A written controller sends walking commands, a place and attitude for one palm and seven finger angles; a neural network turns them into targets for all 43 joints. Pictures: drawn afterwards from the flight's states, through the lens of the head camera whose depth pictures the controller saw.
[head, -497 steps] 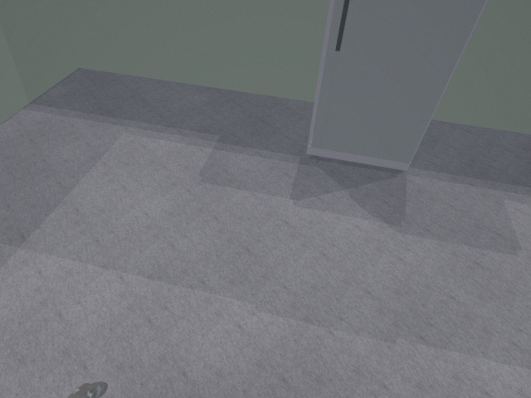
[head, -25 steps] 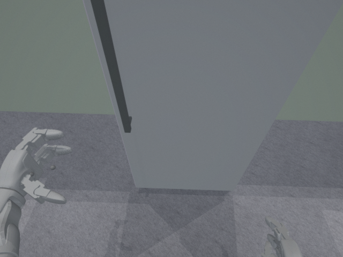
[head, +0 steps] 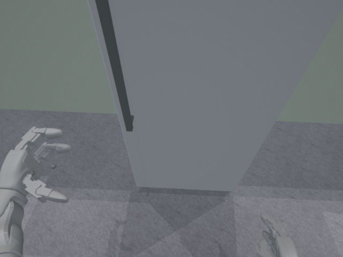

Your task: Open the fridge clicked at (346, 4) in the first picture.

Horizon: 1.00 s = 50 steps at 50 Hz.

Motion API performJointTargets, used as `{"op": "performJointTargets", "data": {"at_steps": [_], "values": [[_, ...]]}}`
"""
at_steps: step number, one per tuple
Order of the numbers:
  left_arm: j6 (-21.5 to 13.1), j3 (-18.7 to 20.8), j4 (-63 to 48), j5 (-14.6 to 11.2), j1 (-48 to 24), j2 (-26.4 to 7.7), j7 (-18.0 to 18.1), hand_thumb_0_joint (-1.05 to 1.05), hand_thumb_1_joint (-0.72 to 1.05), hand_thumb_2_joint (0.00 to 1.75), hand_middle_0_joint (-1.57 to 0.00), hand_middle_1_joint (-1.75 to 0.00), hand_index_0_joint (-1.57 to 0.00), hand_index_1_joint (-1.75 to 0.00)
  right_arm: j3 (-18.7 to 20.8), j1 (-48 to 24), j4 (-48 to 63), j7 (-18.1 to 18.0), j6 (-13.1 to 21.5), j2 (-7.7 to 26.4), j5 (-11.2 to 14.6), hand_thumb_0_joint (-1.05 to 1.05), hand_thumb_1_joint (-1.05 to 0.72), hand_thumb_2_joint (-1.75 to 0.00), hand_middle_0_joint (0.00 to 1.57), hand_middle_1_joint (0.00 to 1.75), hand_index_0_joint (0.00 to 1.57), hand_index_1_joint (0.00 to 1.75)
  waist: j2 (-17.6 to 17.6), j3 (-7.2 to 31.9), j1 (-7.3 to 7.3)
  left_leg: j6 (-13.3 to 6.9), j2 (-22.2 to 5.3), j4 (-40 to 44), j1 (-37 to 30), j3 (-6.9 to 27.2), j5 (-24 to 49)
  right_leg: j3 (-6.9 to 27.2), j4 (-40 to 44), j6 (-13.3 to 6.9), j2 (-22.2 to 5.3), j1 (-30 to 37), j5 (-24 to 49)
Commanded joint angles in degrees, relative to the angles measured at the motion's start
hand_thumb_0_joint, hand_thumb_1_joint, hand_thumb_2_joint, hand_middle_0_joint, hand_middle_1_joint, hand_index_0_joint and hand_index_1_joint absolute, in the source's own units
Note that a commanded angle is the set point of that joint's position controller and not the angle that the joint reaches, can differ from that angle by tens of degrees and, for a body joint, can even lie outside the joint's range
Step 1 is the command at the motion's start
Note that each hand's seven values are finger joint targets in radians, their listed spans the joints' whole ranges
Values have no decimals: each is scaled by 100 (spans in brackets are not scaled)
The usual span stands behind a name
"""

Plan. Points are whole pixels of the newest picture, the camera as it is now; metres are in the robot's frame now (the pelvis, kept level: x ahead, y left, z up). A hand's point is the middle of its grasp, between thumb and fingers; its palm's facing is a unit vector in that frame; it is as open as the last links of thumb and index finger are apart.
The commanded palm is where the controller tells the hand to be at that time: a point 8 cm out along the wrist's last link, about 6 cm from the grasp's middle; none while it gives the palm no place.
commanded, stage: move the hooked fingers beside the handle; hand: left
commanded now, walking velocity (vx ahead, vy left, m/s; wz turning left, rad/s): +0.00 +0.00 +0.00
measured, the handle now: (120, 71) +0.53 +0.19 +0.15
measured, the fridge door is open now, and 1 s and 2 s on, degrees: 0 0 0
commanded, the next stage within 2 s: none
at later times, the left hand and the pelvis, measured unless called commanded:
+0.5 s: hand (72, 144) +0.33 +0.26 +0.09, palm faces +0.05 -1.00 -0.02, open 14.0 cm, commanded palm +0.31 +0.31 +0.08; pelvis +0.00 +0.00 +0.00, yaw -1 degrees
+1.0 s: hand (85, 123) +0.40 +0.25 +0.08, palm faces +0.01 -1.00 -0.01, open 14.0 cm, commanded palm +0.38 +0.30 +0.08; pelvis +0.00 +0.00 -0.01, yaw -1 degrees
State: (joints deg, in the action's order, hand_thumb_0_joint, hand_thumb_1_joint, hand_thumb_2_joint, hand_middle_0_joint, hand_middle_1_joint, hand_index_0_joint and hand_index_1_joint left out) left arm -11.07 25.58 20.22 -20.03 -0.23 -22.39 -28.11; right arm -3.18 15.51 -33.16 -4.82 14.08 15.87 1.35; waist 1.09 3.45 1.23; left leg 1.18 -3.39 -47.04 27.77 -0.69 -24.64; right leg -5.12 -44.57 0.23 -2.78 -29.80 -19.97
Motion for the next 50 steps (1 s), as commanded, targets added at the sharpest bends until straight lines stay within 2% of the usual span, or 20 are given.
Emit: {"op": "performJointTargets", "data": {"at_steps": [1, 3, 4, 5, 7, 10, 13, 15, 20, 21, 23, 25, 27, 29, 32, 35, 38, 41, 47, 50], "values": [[-362, 358, -916, -84, -1847, -1418, 3, 0, -50, 30, -30, -120, -30, -120, 336, -258, 724, -96, 276, 836, 53, 0, -90, -90, 20, 30, 20, 30, 321, 866, -173, -148, 329, 771, -17, 92, 1043, 275, 584, -171, 266, 679, 867], [-381, 256, -866, -44, -2339, -1417, 33, 0, -50, 30, -30, -120, -30, -120, 337, -242, 682, -144, 270, 839, 51, 0, -90, -90, 20, 30, 20, 30, 298, 876, -258, -166, 318, 743, -66, 99, 958, 311, 608, -175, 273, 596, 741], [-425, 205, -948, 0, -2492, -1442, 42, 0, -50, 30, -30, -120, -30, -120, 334, -231, 680, -149, 280, 829, 54, 0, -90, -90, 20, 30, 20, 30, 531, 1043, -242, -157, 336, 762, -150, 105, 947, 322, 605, -177, 252, 615, 726], [-428, 54, -874, 41, -2463, -1291, 58, 0, -50, 30, -30, -120, -30, -120, 322, -229, 694, -152, 285, 804, 53, 0, -90, -90, 20, 30, 20, 30, 515, 1089, -235, -155, 332, 797, -214, 131, 970, 277, 573, -189, 260, 596, 738], [-443, 82, -722, 104, -2667, -1388, 128, 0, -50, 30, -30, -120, -30, -120, 325, -195, 654, -164, 285, 818, 46, 0, -90, -90, 20, 30, 20, 30, 407, 1167, -247, -148, 328, 789, -185, 151, 940, 277, 559, -176, 246, 597, 721], [-436, 341, -338, 146, -2607, -1647, 185, 0, -50, 30, -30, -120, -30, -120, 322, -142, 659, -145, 218, 841, 31, 0, -90, -90, 20, 30, 20, 30, 160, 1325, -165, -151, 333, 772, -8, 130, 1024, 303, 524, -178, 231, 781, 815], [-432, 492, -217, 152, -2535, -1772, 223, 0, -50, 30, -30, -120, -30, -120, 333, -111, 703, -103, 155, 842, 16, 0, -90, -90, 20, 30, 20, 30, 335, 1489, -54, -136, 337, 759, 7, 97, 1300, 313, 447, -208, 226, 951, 1127], [-416, 420, -235, 159, -2347, -1626, 244, 0, -50, 30, -30, -120, -30, -120, 341, -79, 769, -49, 120, 802, 23, 0, -90, -90, 20, 30, 20, 30, 455, 1634, -15, -120, 335, 765, -70, 62, 1554, 288, 396, -199, 227, 1002, 1418], [-448, 420, 31, 148, -2449, -1578, 278, 0, -50, 30, -30, -120, -30, -120, 388, 57, 761, 9, 5, 850, 25, 0, -90, -90, 20, 30, 20, 30, 35, 1382, -131, -146, 304, 750, 121, 27, 1483, 293, 431, -164, 261, 892, 1474], [-480, 364, 0, 161, -2544, -1555, 264, 0, -50, 30, -30, -120, -30, -120, 393, 52, 760, 12, -11, 860, 31, 0, -90, -90, 20, 30, 20, 30, 183, 1377, -144, -140, 317, 755, 128, 20, 1413, 310, 437, -170, 251, 847, 1406], [-520, 406, 22, 154, -2688, -1633, 260, 0, -50, 30, -30, -120, -30, -120, 397, 90, 766, 5, -43, 882, 16, 0, -90, -90, 20, 30, 20, 30, 97, 1371, -158, -165, 315, 725, 174, 15, 1415, 339, 430, -186, 260, 882, 1414], [-582, 267, 92, 207, -3248, -1610, 243, 0, -50, 30, -30, -120, -30, -120, 397, 137, 684, -12, -88, 872, 34, 0, -90, -90, 20, 30, 20, 30, 218, 1332, -307, -169, 324, 715, 148, 10, 1171, 369, 477, -159, 258, 692, 1187], [-646, 335, 292, 235, -3447, -1736, 246, 0, -50, 30, -30, -120, -30, -120, 405, 193, 615, -40, -119, 894, 36, 0, -90, -90, 20, 30, 20, 30, 139, 1338, -333, -174, 321, 698, 205, 29, 1076, 400, 494, -156, 257, 671, 1081], [-736, 389, 256, 279, -3761, -1920, 226, 0, -50, 30, -30, -120, -30, -120, 402, 231, 587, -56, -143, 897, 22, 0, -90, -90, 20, 30, 20, 30, 345, 1567, -332, -190, 335, 643, 158, 9, 1126, 454, 450, -171, 251, 753, 1139], [-805, 290, 446, 335, -3972, -1854, 212, 0, -50, 30, -30, -120, -30, -120, 408, 287, 534, -58, -178, 871, 18, 0, -90, -90, 20, 30, 20, 30, 461, 1712, -341, -185, 340, 598, 90, 15, 1266, 434, 388, -172, 253, 722, 1300], [-736, 397, 1060, 366, -4079, -2039, 179, 0, -50, 30, -30, -120, -30, -120, 389, 349, 486, -61, -255, 913, 18, 0, -90, -90, 20, 30, 20, 30, 181, 1599, -372, -190, 321, 563, 349, 10, 1168, 447, 381, -155, 250, 690, 1256], [-676, 521, 1532, 404, -4265, -2252, 136, 0, -50, 30, -30, -120, -30, -120, 382, 406, 485, -43, -337, 962, 19, 0, -90, -90, 20, 30, 20, 30, 174, 1585, -348, -190, 330, 509, 572, -9, 1105, 495, 336, -173, 232, 693, 1209], [-684, 332, 1675, 487, -4514, -2140, 111, 0, -50, 30, -30, -120, -30, -120, 390, 461, 537, 13, -407, 952, 20, 0, -90, -90, 20, 30, 20, 30, 303, 1680, -375, -180, 323, 481, 567, -29, 1208, 459, 270, -166, 235, 578, 1352], [-979, 359, 1401, 499, -4840, -2156, 200, 0, -50, 30, -30, -120, -30, -120, 470, 651, 545, 75, -501, 953, -10, 0, -90, -90, 20, 30, 20, 30, 404, 2332, -383, -191, 298, 336, 245, 7, 1708, 426, 92, -185, 312, 609, 1767], [-898, 235, 1710, 513, -4966, -2013, 241, 0, -50, 30, -30, -120, -30, -120, 455, 711, 484, 92, -577, 958, 1, 0, -90, -90, 20, 30, 20, 30, 363, 2103, -475, -186, 283, 342, 361, 15, 1638, 382, 94, -170, 323, 426, 1701]]}}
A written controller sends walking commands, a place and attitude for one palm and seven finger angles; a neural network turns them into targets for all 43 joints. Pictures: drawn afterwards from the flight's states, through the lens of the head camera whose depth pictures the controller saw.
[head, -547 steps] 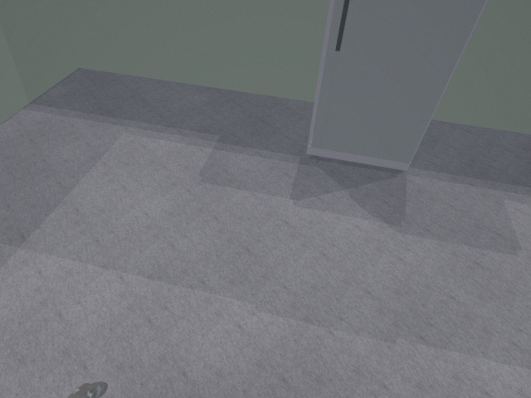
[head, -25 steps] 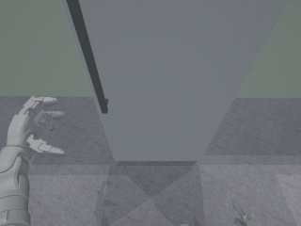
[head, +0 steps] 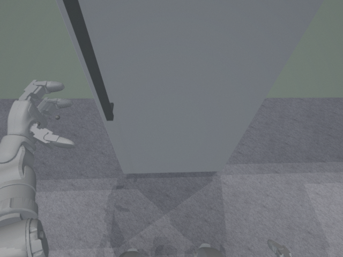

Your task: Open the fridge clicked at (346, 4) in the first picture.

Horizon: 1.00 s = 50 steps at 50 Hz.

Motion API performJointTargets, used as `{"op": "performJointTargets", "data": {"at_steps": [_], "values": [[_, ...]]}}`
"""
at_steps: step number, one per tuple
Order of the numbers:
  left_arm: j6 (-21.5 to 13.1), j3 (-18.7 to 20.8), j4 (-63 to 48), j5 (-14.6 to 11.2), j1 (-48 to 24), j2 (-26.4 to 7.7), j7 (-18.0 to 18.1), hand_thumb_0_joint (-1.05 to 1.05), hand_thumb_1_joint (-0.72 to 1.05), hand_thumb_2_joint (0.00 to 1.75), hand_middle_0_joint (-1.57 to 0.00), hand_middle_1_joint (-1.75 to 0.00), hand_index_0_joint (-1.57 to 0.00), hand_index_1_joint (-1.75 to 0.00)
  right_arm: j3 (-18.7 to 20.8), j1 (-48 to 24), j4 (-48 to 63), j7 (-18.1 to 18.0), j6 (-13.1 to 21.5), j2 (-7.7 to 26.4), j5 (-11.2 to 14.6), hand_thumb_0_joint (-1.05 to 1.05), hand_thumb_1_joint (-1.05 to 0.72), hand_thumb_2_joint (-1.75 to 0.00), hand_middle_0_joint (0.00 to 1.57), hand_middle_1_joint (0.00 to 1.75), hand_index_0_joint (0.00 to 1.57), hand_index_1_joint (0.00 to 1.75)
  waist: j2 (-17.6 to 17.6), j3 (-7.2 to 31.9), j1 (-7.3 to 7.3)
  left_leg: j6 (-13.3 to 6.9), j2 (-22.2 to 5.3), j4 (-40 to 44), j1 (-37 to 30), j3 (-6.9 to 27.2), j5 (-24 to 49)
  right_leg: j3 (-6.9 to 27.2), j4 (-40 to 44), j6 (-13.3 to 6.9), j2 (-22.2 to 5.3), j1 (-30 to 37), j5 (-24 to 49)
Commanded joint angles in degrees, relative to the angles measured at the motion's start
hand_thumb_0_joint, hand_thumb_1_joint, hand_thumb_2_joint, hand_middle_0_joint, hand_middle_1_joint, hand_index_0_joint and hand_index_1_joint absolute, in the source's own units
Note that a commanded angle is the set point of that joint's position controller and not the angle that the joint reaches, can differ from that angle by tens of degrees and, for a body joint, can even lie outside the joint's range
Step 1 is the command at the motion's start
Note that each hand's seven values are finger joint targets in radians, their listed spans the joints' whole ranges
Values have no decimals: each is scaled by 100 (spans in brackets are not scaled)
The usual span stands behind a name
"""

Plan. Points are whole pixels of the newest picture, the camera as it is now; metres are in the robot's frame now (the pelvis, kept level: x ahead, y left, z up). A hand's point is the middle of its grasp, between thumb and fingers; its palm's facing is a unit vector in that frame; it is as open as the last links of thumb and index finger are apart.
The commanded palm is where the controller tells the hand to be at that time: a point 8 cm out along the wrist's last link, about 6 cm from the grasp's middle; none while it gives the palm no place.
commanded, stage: move the hooked fingers beside the handle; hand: left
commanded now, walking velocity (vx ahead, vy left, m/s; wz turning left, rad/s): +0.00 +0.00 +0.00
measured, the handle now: (92, 54) +0.53 +0.20 +0.16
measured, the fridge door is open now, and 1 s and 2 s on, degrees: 0 0 0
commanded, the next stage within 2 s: feel for the door with the fingertips in 1.34 s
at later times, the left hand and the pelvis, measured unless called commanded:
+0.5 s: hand (70, 100) +0.45 +0.26 +0.08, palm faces +0.04 -1.00 -0.02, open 14.0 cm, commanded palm +0.43 +0.30 +0.08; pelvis +0.00 +0.01 -0.01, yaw +0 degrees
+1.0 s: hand (71, 98) +0.46 +0.25 +0.08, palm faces +0.04 -1.00 -0.03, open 14.0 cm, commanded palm +0.43 +0.30 +0.08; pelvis +0.01 +0.00 -0.01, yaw -1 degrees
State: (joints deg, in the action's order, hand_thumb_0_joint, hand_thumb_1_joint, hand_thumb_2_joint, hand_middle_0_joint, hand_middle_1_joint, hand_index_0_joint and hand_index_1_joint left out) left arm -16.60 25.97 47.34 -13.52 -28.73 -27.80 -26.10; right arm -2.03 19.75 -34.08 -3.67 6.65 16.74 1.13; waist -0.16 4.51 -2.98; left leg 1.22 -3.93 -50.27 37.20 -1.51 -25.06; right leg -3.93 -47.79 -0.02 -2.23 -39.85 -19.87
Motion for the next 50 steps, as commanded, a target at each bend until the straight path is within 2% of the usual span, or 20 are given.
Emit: {"op": "performJointTargets", "data": {"at_steps": [1, 4, 6, 8, 13, 17, 18, 19, 22, 24, 26, 27, 30, 32, 35, 39, 43, 44, 47, 50], "values": [[-299, 371, -835, -117, -2094, -1654, 80, 0, -50, 30, -30, -120, -30, -120, 361, 322, 540, -24, 133, 900, 18, 0, -90, -90, 20, 30, 20, 30, 330, 1894, -46, -194, 324, 669, -447, 97, 1563, 267, 441, -136, 263, 1424, 1602], [-243, 438, -635, 43, -2312, -1895, 144, 0, -50, 30, -30, -120, -30, -120, 339, 371, 552, -19, 40, 917, 17, 0, -90, -90, 20, 30, 20, 30, 416, 1784, -53, -201, 327, 677, -299, 93, 1524, 268, 405, -150, 260, 1352, 1548], [-316, 288, -748, 100, -2568, -1769, 200, 0, -50, 30, -30, -120, -30, -120, 350, 396, 556, 4, 6, 885, 4, 0, -90, -90, 20, 30, 20, 30, 562, 1902, -96, -204, 327, 651, -420, 101, 1544, 267, 387, -154, 270, 1268, 1519], [-456, 434, -906, 111, -2695, -1974, 250, 0, -50, 30, -30, -120, -30, -120, 352, 426, 590, 1, -12, 896, -17, 0, -90, -90, 20, 30, 20, 30, 632, 2122, -65, -208, 320, 589, -461, 115, 1689, 276, 313, -185, 294, 1349, 1595], [-562, 77, -770, 93, -3060, -1568, 262, 0, -50, 30, -30, -120, -30, -120, 356, 539, 485, 23, -61, 883, -22, 0, -90, -90, 20, 30, 20, 30, 808, 2251, -206, -170, 276, 526, -784, 206, 1988, 191, 256, -188, 336, 998, 1590], [-306, 240, 292, 245, -3178, -1857, 294, 0, -50, 30, -30, -120, -30, -120, 324, 630, 378, 25, -188, 956, -20, 0, -90, -90, 20, 30, 20, 30, 192, 1709, -283, -207, 285, 576, -36, 162, 1229, 222, 354, -131, 285, 958, 1225], [-307, 291, 371, 291, -3250, -1969, 304, 0, -50, 30, -30, -120, -30, -120, 311, 643, 414, 17, -206, 966, -24, 0, -90, -90, 20, 30, 20, 30, 284, 1694, -254, -214, 305, 561, 6, 177, 1259, 222, 319, -162, 289, 948, 1223], [-331, 200, 251, 355, -3501, -1950, 320, 0, -50, 30, -30, -120, -30, -120, 313, 652, 410, 28, -222, 950, -33, 0, -90, -90, 20, 30, 20, 30, 518, 1836, -304, -212, 303, 535, -98, 156, 1313, 238, 287, -147, 279, 869, 1268], [-518, 200, 81, 481, -3920, -2091, 414, 0, -50, 30, -30, -120, -30, -120, 320, 747, 402, 52, -270, 931, -77, 0, -90, -90, 20, 30, 20, 30, 656, 2177, -337, -212, 291, 413, -234, 189, 1496, 255, 198, -153, 293, 813, 1352], [-725, 304, -189, 416, -4079, -2155, 441, 0, -50, 30, -30, -120, -30, -120, 352, 815, 398, 66, -282, 935, -109, 0, -90, -90, 20, 30, 20, 30, 824, 2726, -296, -182, 271, 315, -598, 241, 1962, 252, 92, -167, 330, 900, 1620], [-781, 257, -161, 359, -4081, -2029, 434, 0, -50, 30, -30, -120, -30, -120, 359, 836, 356, 76, -304, 932, -108, 0, -90, -90, 20, 30, 20, 30, 887, 2877, -323, -156, 251, 264, -787, 255, 2185, 227, 70, -163, 339, 839, 1710], [-751, 259, -60, 359, -4043, -2016, 430, 0, -50, 30, -30, -120, -30, -120, 357, 846, 326, 89, -320, 933, -107, 0, -90, -90, 20, 30, 20, 30, 986, 2841, -316, -151, 252, 258, -760, 236, 2127, 231, 93, -158, 335, 786, 1661], [-456, 181, 649, 441, -3634, -1902, 393, 0, -50, 30, -30, -120, -30, -120, 338, 919, 307, 109, -424, 947, -95, 0, -90, -90, 20, 30, 20, 30, 622, 2276, -360, -193, 250, 330, -251, 192, 1807, 201, 152, -139, 332, 724, 1541], [-266, 224, 916, 566, -3415, -2074, 409, 0, -50, 30, -30, -120, -30, -120, 319, 936, 405, 117, -499, 985, -85, 0, -90, -90, 20, 30, 20, 30, 356, 1947, -329, -227, 275, 421, 200, 153, 1410, 225, 218, -127, 307, 825, 1387], [-398, 362, 457, 565, -3572, -2233, 470, 0, -50, 30, -30, -120, -30, -120, 340, 939, 504, 121, -544, 964, -109, 0, -90, -90, 20, 30, 20, 30, 549, 2305, -264, -239, 284, 365, -1, 98, 1636, 267, 166, -141, 322, 962, 1596], [-841, 649, -505, 361, -3775, -2428, 538, 0, -50, 30, -30, -120, -30, -120, 389, 936, 555, 143, -553, 929, -130, 0, -90, -90, 20, 30, 20, 30, 879, 3186, -161, -218, 282, 250, -490, 117, 2166, 338, 50, -166, 381, 1356, 2044], [-734, 534, -298, 362, -3417, -2255, 471, 0, -50, 30, -30, -120, -30, -120, 385, 919, 504, 117, -585, 910, -91, 0, -90, -90, 20, 30, 20, 30, 747, 2765, -234, -260, 275, 297, -358, 78, 2116, 334, 132, -156, 392, 1359, 2089], [-622, 374, -87, 381, -3318, -2065, 424, 0, -50, 30, -30, -120, -30, -120, 373, 883, 478, 120, -590, 888, -71, 0, -90, -90, 20, 30, 20, 30, 825, 2516, -259, -248, 280, 341, -285, 53, 1949, 325, 194, -141, 373, 1222, 1965], [-345, 134, 453, 460, -3246, -1889, 354, 0, -50, 30, -30, -120, -30, -120, 351, 881, 462, 107, -619, 936, -54, 0, -90, -90, 20, 30, 20, 30, 451, 1780, -366, -260, 270, 472, 97, 82, 1341, 273, 337, -123, 342, 917, 1469], [-420, 50, 246, 363, -3439, -1723, 325, 0, -50, 30, -30, -120, -30, -120, 370, 870, 479, 91, -587, 925, -63, 0, -90, -90, 20, 30, 20, 30, 564, 2027, -371, -248, 275, 425, -179, 96, 1558, 257, 288, -148, 348, 870, 1564]]}}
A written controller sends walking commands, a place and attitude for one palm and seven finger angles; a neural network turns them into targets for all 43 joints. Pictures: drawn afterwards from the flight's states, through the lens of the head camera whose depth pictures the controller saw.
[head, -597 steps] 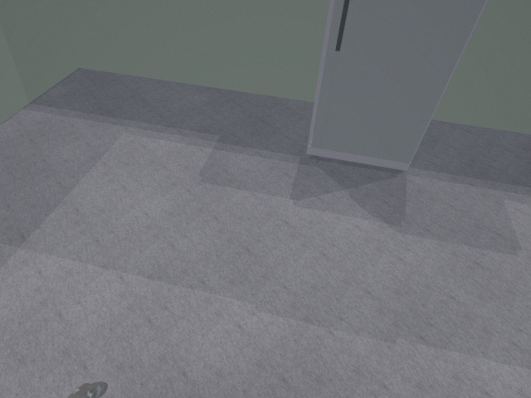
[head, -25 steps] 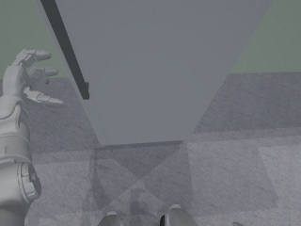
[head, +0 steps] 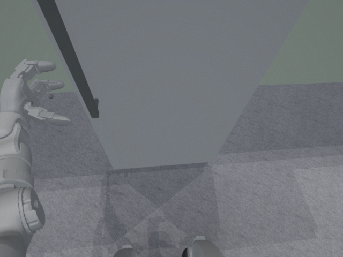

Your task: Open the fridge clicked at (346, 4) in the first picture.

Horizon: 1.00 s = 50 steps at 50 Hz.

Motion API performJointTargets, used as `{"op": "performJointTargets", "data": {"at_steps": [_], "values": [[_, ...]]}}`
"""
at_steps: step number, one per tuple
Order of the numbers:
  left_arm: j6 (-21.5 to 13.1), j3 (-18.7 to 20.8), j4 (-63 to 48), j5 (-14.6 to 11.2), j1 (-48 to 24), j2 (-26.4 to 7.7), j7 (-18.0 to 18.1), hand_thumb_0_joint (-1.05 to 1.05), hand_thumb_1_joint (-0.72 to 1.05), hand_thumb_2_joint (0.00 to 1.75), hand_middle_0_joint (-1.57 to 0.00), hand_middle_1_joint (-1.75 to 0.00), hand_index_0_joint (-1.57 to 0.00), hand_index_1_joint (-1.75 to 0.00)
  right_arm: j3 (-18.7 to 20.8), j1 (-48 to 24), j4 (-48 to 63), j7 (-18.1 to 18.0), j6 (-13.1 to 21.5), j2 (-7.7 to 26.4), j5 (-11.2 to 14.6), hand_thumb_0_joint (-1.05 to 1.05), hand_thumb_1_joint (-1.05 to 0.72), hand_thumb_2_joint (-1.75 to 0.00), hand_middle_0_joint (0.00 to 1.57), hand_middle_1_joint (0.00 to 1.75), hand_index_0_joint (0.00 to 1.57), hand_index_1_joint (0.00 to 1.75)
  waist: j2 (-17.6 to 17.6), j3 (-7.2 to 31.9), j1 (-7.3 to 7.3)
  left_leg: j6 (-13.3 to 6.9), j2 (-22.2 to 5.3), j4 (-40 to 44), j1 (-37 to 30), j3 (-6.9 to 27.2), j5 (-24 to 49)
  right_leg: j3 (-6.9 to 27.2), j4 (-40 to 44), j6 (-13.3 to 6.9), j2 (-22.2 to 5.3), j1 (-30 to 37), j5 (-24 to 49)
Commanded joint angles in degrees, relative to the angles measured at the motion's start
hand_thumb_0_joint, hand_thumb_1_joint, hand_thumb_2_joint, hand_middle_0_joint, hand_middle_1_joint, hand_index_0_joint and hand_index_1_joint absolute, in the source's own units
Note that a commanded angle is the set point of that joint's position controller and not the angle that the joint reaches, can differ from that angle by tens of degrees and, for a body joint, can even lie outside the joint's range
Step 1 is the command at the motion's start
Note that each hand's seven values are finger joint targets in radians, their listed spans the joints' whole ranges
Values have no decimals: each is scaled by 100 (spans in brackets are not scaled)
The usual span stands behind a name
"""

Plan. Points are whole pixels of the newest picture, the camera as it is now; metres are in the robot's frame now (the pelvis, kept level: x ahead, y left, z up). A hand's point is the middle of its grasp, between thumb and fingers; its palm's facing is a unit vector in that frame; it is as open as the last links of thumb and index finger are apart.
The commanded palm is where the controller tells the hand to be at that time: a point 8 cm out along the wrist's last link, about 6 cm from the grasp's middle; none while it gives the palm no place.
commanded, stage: move the hooked fingers beside the handle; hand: left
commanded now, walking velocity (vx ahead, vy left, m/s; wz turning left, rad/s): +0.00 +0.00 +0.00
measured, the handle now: (70, 47) +0.52 +0.21 +0.17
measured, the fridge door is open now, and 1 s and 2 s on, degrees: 0 0 0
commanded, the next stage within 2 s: feel for the door with the fingertips in 0.34 s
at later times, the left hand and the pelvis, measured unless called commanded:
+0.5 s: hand (45, 100) +0.44 +0.27 +0.09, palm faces +0.06 -1.00 -0.02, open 14.0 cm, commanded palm +0.42 +0.30 +0.09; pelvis +0.00 +0.00 +0.00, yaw +0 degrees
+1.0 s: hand (59, 98) +0.45 +0.24 +0.09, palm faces +0.08 -1.00 -0.02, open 14.0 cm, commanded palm +0.43 +0.28 +0.09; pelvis -0.01 +0.00 +0.00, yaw +0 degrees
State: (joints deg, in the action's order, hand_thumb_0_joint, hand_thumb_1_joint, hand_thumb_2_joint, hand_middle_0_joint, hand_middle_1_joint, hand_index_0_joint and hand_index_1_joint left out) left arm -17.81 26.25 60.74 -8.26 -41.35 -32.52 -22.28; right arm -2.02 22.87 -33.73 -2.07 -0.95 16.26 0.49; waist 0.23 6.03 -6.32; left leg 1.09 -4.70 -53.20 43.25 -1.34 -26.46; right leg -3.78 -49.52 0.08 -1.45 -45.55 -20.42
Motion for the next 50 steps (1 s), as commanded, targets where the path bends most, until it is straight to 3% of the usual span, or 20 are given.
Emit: {"op": "performJointTargets", "data": {"at_steps": [1, 3, 4, 7, 10, 14, 17, 21, 23, 26, 29, 34, 39, 41, 42, 45, 47, 48, 49, 50], "values": [[-385, 49, -1309, -195, -2254, -1273, -40, 0, -50, 30, -30, -120, -30, -120, 380, 556, 450, -70, 179, 972, -13, 0, -90, -90, 20, 30, 20, 30, 568, 2076, -11, -225, 345, 693, -908, 105, 1804, 235, 424, -164, 271, 1443, 1655], [-548, -2, -1542, -293, -2574, -1166, 2, 0, -50, 30, -30, -120, -30, -120, 372, 527, 445, -69, 223, 941, -23, 0, -90, -90, 20, 30, 20, 30, 620, 2227, -72, -233, 353, 600, -1037, 109, 1978, 251, 368, -169, 289, 1456, 1794], [-600, 283, -1533, -300, -2502, -1474, 36, 0, -50, 30, -30, -120, -30, -120, 390, 568, 398, -67, 219, 966, -39, 0, -90, -90, 20, 30, 20, 30, 495, 2489, 23, -216, 345, 585, -1024, 126, 2035, 266, 335, -159, 289, 1653, 1873], [-592, 396, -1313, -156, -2424, -1703, 100, 0, -50, 30, -30, -120, -30, -120, 355, 494, 408, -68, 199, 945, -17, 0, -90, -90, 20, 30, 20, 30, 482, 2319, 46, -229, 375, 584, -691, 84, 1820, 312, 317, -146, 253, 1764, 1836], [-541, 279, -1381, -10, -2348, -1643, 138, 0, -50, 30, -30, -120, -30, -120, 342, 480, 454, -46, 188, 919, -27, 0, -90, -90, 20, 30, 20, 30, 871, 2338, 93, -208, 371, 598, -910, 102, 2082, 272, 264, -171, 250, 1631, 1920], [-473, 331, -1583, -181, -2010, -1569, 55, 0, -50, 30, -30, -120, -30, -120, 356, 458, 537, -22, 176, 932, -15, 0, -90, -90, 20, 30, 20, 30, 738, 2598, 146, -197, 348, 580, -1046, 95, 2417, 273, 268, -171, 280, 1835, 2207], [-328, 289, -1080, -276, -2029, -1483, -36, 0, -50, 30, -30, -120, -30, -120, 334, 426, 513, -40, 164, 975, 17, 0, -90, -90, 20, 30, 20, 30, 256, 1972, 28, -219, 352, 664, -552, 62, 1715, 273, 410, -137, 276, 1743, 1817], [-411, 320, -1165, -188, -2115, -1633, -103, 0, -50, 30, -30, -120, -30, -120, 342, 451, 514, -65, 174, 979, -5, 0, -90, -90, 20, 30, 20, 30, 440, 2063, 62, -235, 371, 637, -589, 56, 1711, 311, 376, -158, 263, 1730, 1784], [-523, 52, -1491, -184, -2363, -1373, -125, 0, -50, 30, -30, -120, -30, -120, 337, 438, 532, -56, 204, 938, -17, 0, -90, -90, 20, 30, 20, 30, 815, 2163, 11, -216, 368, 606, -862, 105, 1904, 269, 310, -199, 279, 1506, 1758], [-573, -264, -1632, -302, -2448, -859, -121, 0, -50, 30, -30, -120, -30, -120, 383, 459, 436, -41, 233, 930, -25, 0, -90, -90, 20, 30, 20, 30, 857, 2285, -60, -161, 319, 601, -1283, 198, 2028, 173, 335, -186, 293, 1191, 1575], [-485, -189, -1667, -415, -2357, -798, -22, 0, -50, 30, -30, -120, -30, -120, 394, 488, 384, -31, 257, 953, -28, 0, -90, -90, 20, 30, 20, 30, 767, 2526, -15, -132, 310, 582, -1412, 248, 2277, 139, 307, -182, 293, 1225, 1677], [-305, 67, -1488, -165, -2068, -1088, 384, 0, -50, 30, -30, -120, -30, -120, 355, 429, 459, 2, 231, 907, -34, 0, -90, -90, 20, 30, 20, 30, 455, 2116, 103, -189, 373, 695, -767, 150, 1800, 172, 343, -165, 264, 1525, 1600], [-558, 95, -2146, -63, -1980, -1072, 687, 0, -50, 30, -30, -120, -30, -120, 359, 375, 582, 54, 260, 843, -57, 0, -90, -90, 20, 30, 20, 30, 866, 2480, 220, -154, 371, 678, -1068, 137, 2114, 227, 274, -199, 278, 1702, 1828], [-570, -56, -2075, -105, -2056, -862, 687, 0, -50, 30, -30, -120, -30, -120, 370, 371, 526, 59, 272, 847, -54, 0, -90, -90, 20, 30, 20, 30, 680, 2384, 113, -148, 341, 670, -1073, 137, 2047, 212, 315, -177, 284, 1645, 1795], [-526, 58, -1806, -119, -1940, -961, 673, 0, -50, 30, -30, -120, -30, -120, 370, 391, 502, 46, 269, 876, -45, 0, -90, -90, 20, 30, 20, 30, 402, 2222, 109, -167, 349, 683, -856, 111, 1834, 230, 357, -166, 286, 1722, 1719], [-402, 29, -1208, -67, -2326, -1080, 565, 0, -50, 30, -30, -120, -30, -120, 318, 401, 403, -13, 259, 918, -15, 0, -90, -90, 20, 30, 20, 30, 183, 1691, -79, -208, 366, 747, -381, 84, 1192, 277, 467, -125, 242, 1586, 1314], [-399, -80, -1223, 9, -2530, -1069, 499, 0, -50, 30, -30, -120, -30, -120, 318, 405, 414, -36, 269, 913, -18, 0, -90, -90, 20, 30, 20, 30, 385, 1766, -94, -220, 389, 745, -456, 90, 1147, 300, 475, -137, 227, 1512, 1239], [-481, -141, -1441, 14, -2833, -1071, 471, 0, -50, 30, -30, -120, -30, -120, 314, 399, 414, -49, 290, 901, -25, 0, -90, -90, 20, 30, 20, 30, 715, 1915, -102, -217, 390, 706, -653, 106, 1295, 298, 427, -170, 229, 1435, 1308], [-504, -119, -1346, 35, -2793, -1088, 450, 0, -50, 30, -30, -120, -30, -120, 317, 444, 370, -48, 300, 895, -42, 0, -90, -90, 20, 30, 20, 30, 784, 2036, -69, -197, 385, 674, -759, 131, 1412, 275, 392, -179, 238, 1384, 1341], [-556, -287, -1370, 27, -3020, -960, 425, 0, -50, 30, -30, -120, -30, -120, 307, 449, 329, -49, 314, 895, -43, 0, -90, -90, 20, 30, 20, 30, 732, 2073, -169, -192, 365, 644, -852, 179, 1423, 250, 382, -169, 244, 1230, 1291]]}}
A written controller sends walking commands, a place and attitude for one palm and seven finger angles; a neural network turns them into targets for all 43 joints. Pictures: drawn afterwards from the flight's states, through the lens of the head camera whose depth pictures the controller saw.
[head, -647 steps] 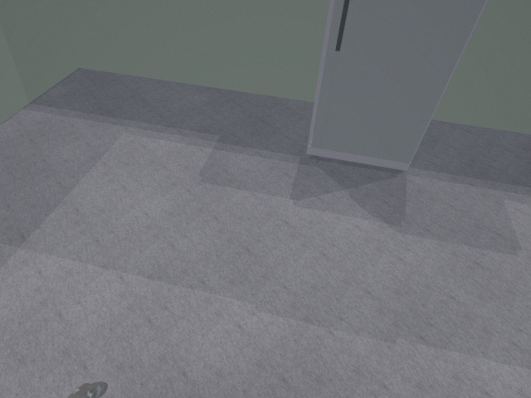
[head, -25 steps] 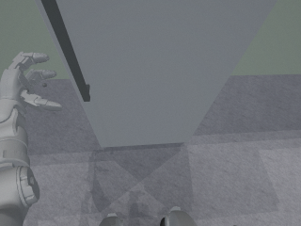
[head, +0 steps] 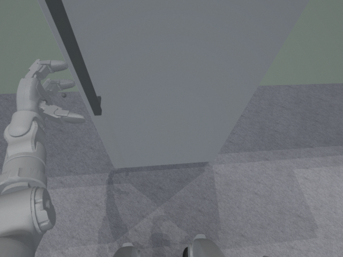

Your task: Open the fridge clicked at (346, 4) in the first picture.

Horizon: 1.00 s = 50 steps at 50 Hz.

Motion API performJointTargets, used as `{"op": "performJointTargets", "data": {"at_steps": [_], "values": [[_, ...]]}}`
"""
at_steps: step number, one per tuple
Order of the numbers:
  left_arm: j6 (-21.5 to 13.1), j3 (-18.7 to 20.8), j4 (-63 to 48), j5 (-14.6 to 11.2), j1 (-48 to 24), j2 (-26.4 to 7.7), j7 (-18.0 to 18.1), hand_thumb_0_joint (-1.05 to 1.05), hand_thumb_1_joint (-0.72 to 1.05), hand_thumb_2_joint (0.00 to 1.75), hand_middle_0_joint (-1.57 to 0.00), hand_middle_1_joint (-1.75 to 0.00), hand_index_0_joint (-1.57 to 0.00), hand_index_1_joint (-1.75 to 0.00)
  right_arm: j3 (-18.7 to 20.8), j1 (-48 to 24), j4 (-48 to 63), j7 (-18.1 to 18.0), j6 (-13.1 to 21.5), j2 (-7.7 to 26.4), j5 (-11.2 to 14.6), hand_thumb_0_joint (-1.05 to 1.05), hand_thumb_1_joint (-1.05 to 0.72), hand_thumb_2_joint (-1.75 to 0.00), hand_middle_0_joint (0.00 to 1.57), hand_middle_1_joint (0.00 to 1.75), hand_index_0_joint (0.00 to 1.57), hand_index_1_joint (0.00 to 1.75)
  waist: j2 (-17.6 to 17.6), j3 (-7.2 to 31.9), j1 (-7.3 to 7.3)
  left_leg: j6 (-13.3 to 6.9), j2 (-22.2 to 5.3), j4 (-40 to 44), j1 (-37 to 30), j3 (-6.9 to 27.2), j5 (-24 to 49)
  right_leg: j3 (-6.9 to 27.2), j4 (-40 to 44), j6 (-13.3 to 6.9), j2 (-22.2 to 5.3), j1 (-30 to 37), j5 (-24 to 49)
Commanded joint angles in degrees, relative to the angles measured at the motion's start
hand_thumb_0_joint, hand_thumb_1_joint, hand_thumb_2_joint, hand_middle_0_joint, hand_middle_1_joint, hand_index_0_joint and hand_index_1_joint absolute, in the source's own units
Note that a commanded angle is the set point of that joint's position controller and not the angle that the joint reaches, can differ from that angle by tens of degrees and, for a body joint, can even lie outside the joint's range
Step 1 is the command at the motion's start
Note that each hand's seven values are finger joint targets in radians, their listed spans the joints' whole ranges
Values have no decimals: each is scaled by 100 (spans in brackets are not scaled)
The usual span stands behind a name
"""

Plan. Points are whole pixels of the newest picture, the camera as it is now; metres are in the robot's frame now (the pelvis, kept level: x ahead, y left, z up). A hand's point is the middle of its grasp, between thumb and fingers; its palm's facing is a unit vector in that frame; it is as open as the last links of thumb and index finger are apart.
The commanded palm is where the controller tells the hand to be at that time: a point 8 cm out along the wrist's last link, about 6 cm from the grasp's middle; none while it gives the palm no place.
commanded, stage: feel for the door with the fingertips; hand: left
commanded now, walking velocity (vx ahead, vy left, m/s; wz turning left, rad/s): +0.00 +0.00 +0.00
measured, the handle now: (75, 44) +0.53 +0.20 +0.17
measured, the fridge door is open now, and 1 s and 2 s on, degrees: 0 0 0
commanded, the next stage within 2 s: slide the fingers in behind the handle in 0.28 s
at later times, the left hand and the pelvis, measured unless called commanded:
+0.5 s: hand (72, 86) +0.49 +0.22 +0.09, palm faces +0.05 -1.00 -0.02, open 13.6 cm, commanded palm +0.47 +0.27 +0.09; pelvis +0.00 +0.00 -0.01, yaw +0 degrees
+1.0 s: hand (73, 90) +0.48 +0.22 +0.09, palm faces +0.04 -1.00 +0.00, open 14.0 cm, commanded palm +0.45 +0.26 +0.09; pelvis +0.01 +0.00 +0.00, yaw +0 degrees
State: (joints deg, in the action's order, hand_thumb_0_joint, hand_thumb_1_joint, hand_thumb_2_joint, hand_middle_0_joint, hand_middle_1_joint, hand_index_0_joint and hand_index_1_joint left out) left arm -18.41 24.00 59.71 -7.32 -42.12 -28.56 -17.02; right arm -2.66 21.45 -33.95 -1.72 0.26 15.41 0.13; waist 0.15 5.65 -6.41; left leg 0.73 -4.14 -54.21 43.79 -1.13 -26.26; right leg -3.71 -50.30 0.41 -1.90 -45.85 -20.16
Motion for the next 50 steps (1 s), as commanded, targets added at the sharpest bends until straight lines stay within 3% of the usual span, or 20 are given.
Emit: {"op": "performJointTargets", "data": {"at_steps": [1, 3, 6, 8, 12, 14, 16, 18, 19, 20, 21, 24, 29, 31, 37, 39, 42, 44, 45, 50], "values": [[-521, 28, -1146, -109, -2960, -1404, -105, 0, -50, 30, -30, -120, -30, -120, 380, 615, 317, -93, 207, 995, -22, 0, -90, -90, 20, 30, 20, 30, 602, 2166, -149, -157, 304, 708, -855, 174, 1393, 254, 449, -195, 297, 1284, 1252], [-565, 45, -1004, -205, -3064, -1387, -159, 0, -50, 30, -30, -120, -30, -120, 379, 672, 287, -110, 238, 1029, -23, 0, -90, -90, 20, 30, 20, 30, 352, 2180, -214, -174, 310, 668, -790, 216, 1431, 230, 426, -196, 312, 1292, 1293], [-486, 37, -834, -201, -2935, -1292, -208, 0, -50, 30, -30, -120, -30, -120, 405, 728, 236, -78, 237, 1031, -39, 0, -90, -90, 20, 30, 20, 30, 623, 2483, -155, -144, 312, 628, -928, 177, 1663, 220, 363, -186, 292, 1269, 1450], [-404, 211, -651, -113, -2805, -1579, -188, 0, -50, 30, -30, -120, -30, -120, 390, 803, 247, -73, 196, 1059, -50, 0, -90, -90, 20, 30, 20, 30, 576, 2430, -83, -154, 318, 604, -790, 189, 1775, 210, 310, -202, 302, 1299, 1535], [-288, 238, -672, 68, -3018, -1762, -17, 0, -50, 30, -30, -120, -30, -120, 382, 831, 317, -41, 109, 1053, -57, 0, -90, -90, 20, 30, 20, 30, 510, 2242, -141, -181, 313, 632, -555, 161, 1626, 240, 354, -169, 293, 1292, 1485], [-391, 428, -858, 93, -3235, -2007, 76, 0, -50, 30, -30, -120, -30, -120, 388, 867, 342, -39, 102, 1054, -84, 0, -90, -90, 20, 30, 20, 30, 603, 2526, -119, -183, 316, 579, -603, 157, 1765, 268, 297, -170, 303, 1430, 1629], [-489, 421, -980, 72, -3260, -1932, 115, 0, -50, 30, -30, -120, -30, -120, 397, 898, 347, -25, 97, 1030, -96, 0, -90, -90, 20, 30, 20, 30, 689, 2701, -120, -178, 315, 534, -721, 139, 1899, 279, 281, -166, 309, 1467, 1744], [-518, 312, -935, 72, -3399, -1818, 104, 0, -50, 30, -30, -120, -30, -120, 390, 925, 331, -29, 102, 1021, -105, 0, -90, -90, 20, 30, 20, 30, 647, 2600, -236, -201, 308, 508, -747, 156, 1877, 255, 291, -161, 330, 1343, 1705], [-508, 433, -857, 107, -3327, -2003, 108, 0, -50, 30, -30, -120, -30, -120, 402, 949, 292, -33, 79, 1047, -97, 0, -90, -90, 20, 30, 20, 30, 642, 2633, -177, -183, 296, 521, -699, 158, 1808, 269, 297, -154, 323, 1378, 1635], [-496, 276, -890, 116, -3396, -1837, 91, 0, -50, 30, -30, -120, -30, -120, 384, 921, 299, -23, 76, 1026, -91, 0, -90, -90, 20, 30, 20, 30, 877, 2614, -206, -172, 312, 540, -736, 147, 1746, 278, 311, -162, 317, 1320, 1576], [-459, 227, -786, 92, -3331, -1734, 71, 0, -50, 30, -30, -120, -30, -120, 392, 933, 279, -18, 74, 1033, -88, 0, -90, -90, 20, 30, 20, 30, 699, 2505, -235, -184, 305, 555, -721, 158, 1665, 254, 355, -165, 327, 1269, 1494], [-447, 560, -805, 49, -3070, -2116, 22, 0, -50, 30, -30, -120, -30, -120, 388, 959, 321, -33, 48, 1068, -87, 0, -90, -90, 20, 30, 20, 30, 626, 2656, -114, -198, 314, 578, -615, 108, 1725, 297, 364, -168, 330, 1577, 1661], [-454, 312, -1055, -61, -2912, -1716, -58, 0, -50, 30, -30, -120, -30, -120, 400, 906, 366, -14, 39, 1016, -72, 0, -90, -90, 20, 30, 20, 30, 791, 2650, -91, -175, 297, 632, -864, 107, 1912, 252, 378, -181, 348, 1541, 1763], [-448, 420, -1069, -124, -2531, -1731, -42, 0, -50, 30, -30, -120, -30, -120, 417, 890, 419, -2, 24, 1026, -66, 0, -90, -90, 20, 30, 20, 30, 577, 2649, -26, -184, 300, 646, -809, 67, 1936, 268, 402, -173, 357, 1677, 1853], [-362, 153, -917, -69, -2343, -1432, -64, 0, -50, 30, -30, -120, -30, -120, 415, 808, 463, 15, 4, 1012, -37, 0, -90, -90, 20, 30, 20, 30, 423, 2041, -65, -195, 311, 764, -509, 37, 1410, 265, 500, -175, 332, 1534, 1470], [-432, 77, -1171, -98, -2579, -1348, -57, 0, -50, 30, -30, -120, -30, -120, 422, 780, 466, 0, 23, 998, -38, 0, -90, -90, 20, 30, 20, 30, 629, 2204, -86, -186, 312, 748, -753, 69, 1554, 251, 470, -190, 337, 1458, 1513], [-519, 223, -1287, -170, -2726, -1456, 1, 0, -50, 30, -30, -120, -30, -120, 442, 779, 404, -25, 57, 1003, -46, 0, -90, -90, 20, 30, 20, 30, 529, 2353, -86, -178, 306, 689, -808, 94, 1664, 267, 444, -179, 334, 1525, 1602], [-614, 75, -1574, -185, -2828, -1280, 23, 0, -50, 30, -30, -120, -30, -120, 443, 769, 401, -27, 82, 979, -51, 0, -90, -90, 20, 30, 20, 30, 814, 2683, -79, -144, 301, 657, -1210, 149, 2072, 223, 359, -194, 340, 1438, 1789], [-619, -38, -1604, -166, -2812, -1141, 45, 0, -50, 30, -30, -120, -30, -120, 442, 743, 369, -18, 102, 949, -51, 0, -90, -90, 20, 30, 20, 30, 988, 2621, -77, -121, 292, 640, -1332, 154, 2175, 205, 356, -201, 338, 1312, 1790], [-401, -112, -1148, -82, -2561, -985, 159, 0, -50, 30, -30, -120, -30, -120, 450, 764, 306, 14, 89, 968, -56, 0, -90, -90, 20, 30, 20, 30, 578, 2313, -113, -113, 275, 669, -1113, 203, 2122, 134, 366, -182, 338, 1229, 1707]]}}
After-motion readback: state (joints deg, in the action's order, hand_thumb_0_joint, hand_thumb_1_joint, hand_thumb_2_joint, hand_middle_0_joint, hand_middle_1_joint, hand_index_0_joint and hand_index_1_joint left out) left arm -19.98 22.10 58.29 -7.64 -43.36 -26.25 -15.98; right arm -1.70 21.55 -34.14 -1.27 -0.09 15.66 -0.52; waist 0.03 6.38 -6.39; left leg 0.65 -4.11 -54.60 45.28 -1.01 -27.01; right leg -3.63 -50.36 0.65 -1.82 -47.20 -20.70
